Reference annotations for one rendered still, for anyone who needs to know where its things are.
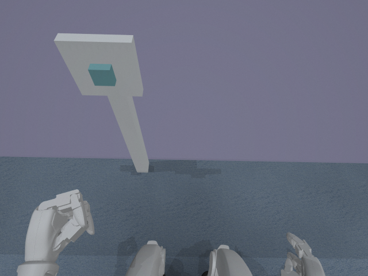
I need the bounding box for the right robot hand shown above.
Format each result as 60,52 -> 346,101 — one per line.
281,232 -> 325,276

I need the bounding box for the button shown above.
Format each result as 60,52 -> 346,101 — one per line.
88,64 -> 116,86

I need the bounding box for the left robot hand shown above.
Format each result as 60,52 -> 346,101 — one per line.
25,189 -> 94,262

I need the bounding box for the left robot forearm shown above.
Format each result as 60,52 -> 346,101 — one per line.
17,261 -> 59,276

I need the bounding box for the left robot thigh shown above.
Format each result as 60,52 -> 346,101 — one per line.
125,244 -> 166,276

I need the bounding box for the right robot thigh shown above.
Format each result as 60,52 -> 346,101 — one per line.
209,248 -> 252,276

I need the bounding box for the panel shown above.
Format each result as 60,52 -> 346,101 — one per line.
54,33 -> 149,173

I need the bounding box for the robot thigh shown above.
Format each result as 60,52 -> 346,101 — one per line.
125,244 -> 166,276
209,248 -> 252,276

